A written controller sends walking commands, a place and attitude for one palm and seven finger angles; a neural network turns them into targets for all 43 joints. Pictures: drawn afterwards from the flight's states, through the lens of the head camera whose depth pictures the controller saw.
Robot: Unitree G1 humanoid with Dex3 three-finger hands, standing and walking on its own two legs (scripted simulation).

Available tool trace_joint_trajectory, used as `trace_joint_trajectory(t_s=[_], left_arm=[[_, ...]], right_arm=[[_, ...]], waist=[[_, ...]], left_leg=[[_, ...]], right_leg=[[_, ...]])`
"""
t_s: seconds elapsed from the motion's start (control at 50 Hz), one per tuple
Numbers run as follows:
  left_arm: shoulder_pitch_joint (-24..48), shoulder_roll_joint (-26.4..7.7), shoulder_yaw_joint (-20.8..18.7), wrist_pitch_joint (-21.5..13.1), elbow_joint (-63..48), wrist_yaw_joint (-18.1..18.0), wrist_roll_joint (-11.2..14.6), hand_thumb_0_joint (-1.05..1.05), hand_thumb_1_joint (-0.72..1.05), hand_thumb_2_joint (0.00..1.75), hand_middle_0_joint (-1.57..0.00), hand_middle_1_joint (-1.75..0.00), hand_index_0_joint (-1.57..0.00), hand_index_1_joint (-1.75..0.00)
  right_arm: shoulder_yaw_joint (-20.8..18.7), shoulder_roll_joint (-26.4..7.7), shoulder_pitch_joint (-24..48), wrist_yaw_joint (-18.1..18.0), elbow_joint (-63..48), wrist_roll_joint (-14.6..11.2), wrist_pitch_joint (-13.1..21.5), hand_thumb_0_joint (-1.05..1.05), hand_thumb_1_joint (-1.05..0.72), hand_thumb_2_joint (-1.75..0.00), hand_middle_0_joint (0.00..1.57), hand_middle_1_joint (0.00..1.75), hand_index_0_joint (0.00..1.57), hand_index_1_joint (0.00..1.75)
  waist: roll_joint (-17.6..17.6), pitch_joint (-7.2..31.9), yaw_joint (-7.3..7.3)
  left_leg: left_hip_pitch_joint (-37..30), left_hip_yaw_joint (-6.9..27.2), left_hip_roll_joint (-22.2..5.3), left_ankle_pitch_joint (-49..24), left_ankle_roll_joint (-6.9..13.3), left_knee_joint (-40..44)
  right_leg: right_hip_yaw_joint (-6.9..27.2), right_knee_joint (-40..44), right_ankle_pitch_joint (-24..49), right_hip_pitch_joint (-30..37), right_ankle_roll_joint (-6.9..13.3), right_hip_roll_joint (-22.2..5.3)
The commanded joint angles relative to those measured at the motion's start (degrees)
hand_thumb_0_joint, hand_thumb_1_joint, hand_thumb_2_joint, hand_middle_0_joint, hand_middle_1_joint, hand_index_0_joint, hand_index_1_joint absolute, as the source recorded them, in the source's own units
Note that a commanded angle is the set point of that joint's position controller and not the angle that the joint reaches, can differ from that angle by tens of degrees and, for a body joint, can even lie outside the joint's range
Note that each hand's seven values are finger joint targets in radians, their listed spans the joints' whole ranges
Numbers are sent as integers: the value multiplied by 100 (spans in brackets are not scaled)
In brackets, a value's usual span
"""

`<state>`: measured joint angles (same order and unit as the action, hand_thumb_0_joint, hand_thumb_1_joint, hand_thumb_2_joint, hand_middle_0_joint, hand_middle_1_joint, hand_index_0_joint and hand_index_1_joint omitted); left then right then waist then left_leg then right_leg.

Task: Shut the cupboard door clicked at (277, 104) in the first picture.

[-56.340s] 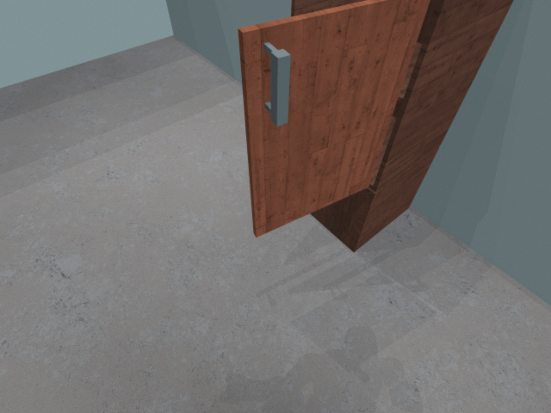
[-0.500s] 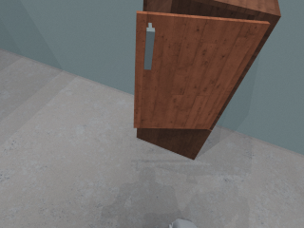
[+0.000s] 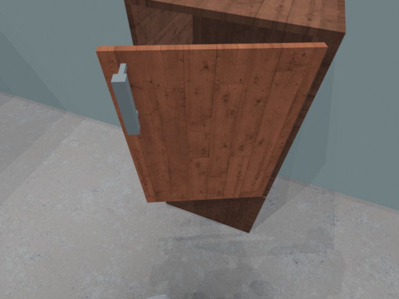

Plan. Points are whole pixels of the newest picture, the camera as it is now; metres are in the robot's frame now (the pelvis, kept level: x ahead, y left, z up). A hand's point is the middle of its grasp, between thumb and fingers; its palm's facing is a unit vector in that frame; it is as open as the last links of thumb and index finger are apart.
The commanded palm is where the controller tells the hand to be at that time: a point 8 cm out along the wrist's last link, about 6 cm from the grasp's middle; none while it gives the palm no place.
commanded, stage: come to a stop and stand still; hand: left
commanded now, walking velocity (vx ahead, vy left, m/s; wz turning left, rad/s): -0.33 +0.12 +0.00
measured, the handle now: (128, 100) +0.45 +0.17 +0.16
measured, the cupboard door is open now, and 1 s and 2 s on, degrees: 24 24 24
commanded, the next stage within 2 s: none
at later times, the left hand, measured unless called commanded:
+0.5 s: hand out of the picture +0.03 +0.20 -0.16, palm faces +0.01 -0.96 -0.27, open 7.4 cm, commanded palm none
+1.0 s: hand out of the picture +0.00 +0.27 -0.17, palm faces -0.03 -0.97 -0.23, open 7.4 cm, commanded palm none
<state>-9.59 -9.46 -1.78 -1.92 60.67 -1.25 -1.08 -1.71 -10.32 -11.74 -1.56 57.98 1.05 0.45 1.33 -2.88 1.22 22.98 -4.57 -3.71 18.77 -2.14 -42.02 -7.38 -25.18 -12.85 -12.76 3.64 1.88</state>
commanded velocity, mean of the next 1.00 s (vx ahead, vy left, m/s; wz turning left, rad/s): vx -0.05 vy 0.01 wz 0.00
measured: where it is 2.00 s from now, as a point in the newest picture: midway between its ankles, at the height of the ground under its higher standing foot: outside the picture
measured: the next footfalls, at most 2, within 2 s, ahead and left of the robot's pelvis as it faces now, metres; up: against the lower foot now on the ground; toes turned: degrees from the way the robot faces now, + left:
left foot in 0.04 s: +0.09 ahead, +0.10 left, +0.00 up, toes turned +5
left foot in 0.58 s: +0.01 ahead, +0.14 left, +0.00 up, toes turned -1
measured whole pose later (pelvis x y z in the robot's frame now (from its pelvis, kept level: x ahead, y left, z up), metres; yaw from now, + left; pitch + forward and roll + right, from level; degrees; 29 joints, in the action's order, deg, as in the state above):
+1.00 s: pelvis -0.04 +0.08 +0.00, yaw -2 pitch -1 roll +0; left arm -16.9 -11.4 0.4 1.0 56.9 -1.4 -1.3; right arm 0.3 -10.5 -19.0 -0.7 57.9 1.2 -0.2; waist -0.1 -0.6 0.4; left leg 11.5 -2.8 4.8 14.1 5.0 -26.7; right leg 2.2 -27.9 -11.1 -16.2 -0.7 -3.3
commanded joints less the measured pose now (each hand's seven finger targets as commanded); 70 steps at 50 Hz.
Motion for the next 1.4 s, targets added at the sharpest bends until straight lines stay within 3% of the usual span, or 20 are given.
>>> trace_joint_trajectory(t_s=[0.0, 0.04, 0.08, 0.16, 0.2, 0.22, 0.24, 0.28, 0.38, 0.4, 0.44, 0.48, 0.52, 0.56, 0.58, 0.62, 0.64, 0.72, 1.0, 1.38], left_arm=[[-352, -608, -84, 13, -156, -126, 113, 0, 90, 90, -20, -30, -20, -30], [-549, -549, -89, 162, -250, -200, 21, 0, 90, 90, -20, -30, -20, -30], [-538, -672, -135, 225, -337, -174, 31, 0, 90, 90, -20, -30, -20, -30], [-740, -714, -175, 262, -452, -146, -5, 0, 90, 90, -20, -30, -20, -30], [-787, -833, -198, 242, -513, -142, -40, 0, 90, 90, -20, -30, -20, -30], [-729, -962, -227, 228, -536, -141, -63, 0, 90, 90, -20, -30, -20, -30], [-746, -1032, -248, 217, -518, -137, -90, 0, 90, 90, -20, -30, -20, -30], [-511, -946, -225, 225, -525, -140, -93, 0, 90, 90, -20, -30, -20, -30], [-573, -1056, -229, 148, -374, -113, -66, 0, 90, 90, -20, -30, -20, -30], [-1281, -1211, -148, 64, -608, -378, -73, 0, 90, 90, -20, -30, -20, -30], [-1250, -1305, -192, -25, -845, -314, -48, 0, 90, 90, -20, -30, -20, -30], [-1031, -1213, -158, 10, -981, -306, -99, 0, 90, 90, -20, -30, -20, -30], [-672, -1132, -74, 80, -1025, -278, -17, 0, 90, 90, -20, -30, -20, -30], [-735, -850, -48, 162, -1071, -218, 43, 0, 90, 90, -20, -30, -20, -30], [-672, -846, -39, 155, -1105, -203, 14, 0, 90, 90, -20, -30, -20, -30], [-499, -797, 19, 245, -1022, -139, 9, 0, 90, 90, -20, -30, -20, -30], [-504, -805, 30, 256, -1003, -118, -11, 0, 90, 90, -20, -30, -20, -30], [-678, -781, 44, 259, -920, -63, -28, 0, 90, 90, -20, -30, -20, -30], [-896, -680, 129, 145, -527, -68, -1, 0, 90, 90, -20, -30, -20, -30], [-976, -593, 159, 72, -77, -123, 27, 0, 90, 90, -20, -30, -20, -30]], right_arm=[[-29, -507, -809, -6, 82, -55, -38, 0, -90, -90, 20, 30, 20, 30], [-140, -811, -507, -43, -100, -6, -134, 0, -90, -90, 20, 30, 20, 30], [-144, -799, -286, -98, -246, -19, -180, 0, -90, -90, 20, 30, 20, 30], [-230, -923, 0, -99, -545, -6, -233, 0, -90, -90, 20, 30, 20, 30], [-253, -826, 64, -75, -657, -23, -270, 0, -90, -90, 20, 30, 20, 30], [-253, -690, 20, -51, -680, -28, -303, 0, -90, -90, 20, 30, 20, 30], [-229, -535, 60, -18, -679, -24, -348, 0, -90, -90, 20, 30, 20, 30], [-241, -469, 339, -10, -650, -46, -423, 0, -90, -90, 20, 30, 20, 30], [-125, -359, 224, 27, -402, -94, -285, 0, -90, -90, 20, 30, 20, 30], [-174, -502, 379, -1, -915, -125, -102, 0, -90, -90, 20, 30, 20, 30], [-159, -392, 319, 93, -1117, -152, -63, 0, -90, -90, 20, 30, 20, 30], [-111, -312, 160, 81, -1194, -145, -79, 0, -90, -90, 20, 30, 20, 30], [-102, -410, -411, 70, -981, -111, -62, 0, -90, -90, 20, 30, 20, 30], [-106, -857, -366, 76, -986, -10, 5, 0, -90, -90, 20, 30, 20, 30], [-82, -884, -250, 58, -1032, 11, 3, 0, -90, -90, 20, 30, 20, 30], [-9, -748, -188, 63, -985, 3, 18, 0, -90, -90, 20, 30, 20, 30], [-6, -763, -149, 66, -956, 20, 24, 0, -90, -90, 20, 30, 20, 30], [-21, -815, -288, 92, -878, 28, 20, 0, -90, -90, 20, 30, 20, 30], [58, -732, -602, 56, -276, -17, 99, 0, -90, -90, 20, 30, 20, 30], [93, -589, -543, -51, 194, -72, 210, 0, -90, -90, 20, 30, 20, 30]], waist=[[-93, 685, 33], [205, 136, -40], [848, 249, -99], [508, 800, -195], [-175, 945, -176], [-744, 805, -140], [-1144, 582, -197], [-842, 228, -175], [-886, 661, -201], [-899, 1236, -327], [-536, 1458, -351], [-610, 1112, -184], [-681, 908, 87], [193, 547, -168], [68, 269, -184], [790, -206, -158], [881, -360, -200], [12, -324, -219], [2, -226, -160], [-126, 101, -122]], left_leg=[[-1432, 721, -544, -3363, 278, 1588], [-1311, 843, -902, -4121, 566, 1327], [-1193, 1041, -1021, -4572, 765, 1500], [-1302, 1051, -1002, -4021, 846, 1383], [-1017, 760, -600, -2732, 577, 854], [-736, 364, -122, -1628, 331, 360], [-387, 224, 346, 464, 139, -300], [-46, 674, 343, 1260, 128, -1480], [-183, 358, 281, 887, 23, -34], [102, 116, 720, 1329, -32, -561], [377, 313, 480, 471, 214, -348], [-209, 348, 495, 506, 220, 495], [-1217, 390, 369, -583, 273, 1776], [-986, 1140, -557, -1884, 617, 1775], [-678, 1123, -530, -1678, 651, 1742], [-181, 1356, -391, -361, 592, 2411], [-4, 1424, -354, 15, 621, 2571], [199, 1417, -228, 1262, 604, 2853], [-291, 1448, -171, 876, 594, 2875], [-1238, 933, -122, -1625, 542, 2166]], right_leg=[[856, -42, 2774, 175, -3, -1232], [809, -141, 1618, -193, -185, -916], [664, -488, 1411, -32, -253, -767], [789, -643, 1057, 129, -210, -689], [1386, -169, 2017, 340, 85, -1194], [1884, 189, 2550, 370, 389, -1776], [2215, 488, 3386, 328, 780, -2263], [2077, 595, 3496, 45, 1133, -2302], [1405, 133, 4107, 1121, 823, -1808], [2389, -379, 8059, 1854, 373, -1833], [1762, -676, 6399, 2170, 525, -1811], [1472, -549, 4959, 1371, 561, -1684], [1151, -662, 2922, 459, 174, -1323], [798, -450, 541, -51, -230, -792], [791, -308, 236, -70, -224, -669], [707, -305, -556, -95, -245, -544], [682, -314, -509, -69, -250, -506], [788, -178, -673, 3, -239, -516], [1171, 19, -407, -41, -155, -602], [1206, -22, 1024, 230, -211, -761]])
